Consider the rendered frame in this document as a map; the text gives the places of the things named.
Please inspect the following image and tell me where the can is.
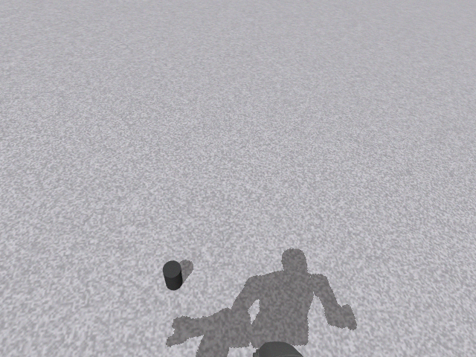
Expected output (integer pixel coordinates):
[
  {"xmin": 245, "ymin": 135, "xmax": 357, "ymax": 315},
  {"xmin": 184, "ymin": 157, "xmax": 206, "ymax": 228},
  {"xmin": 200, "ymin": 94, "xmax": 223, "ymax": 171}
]
[{"xmin": 163, "ymin": 260, "xmax": 183, "ymax": 290}]

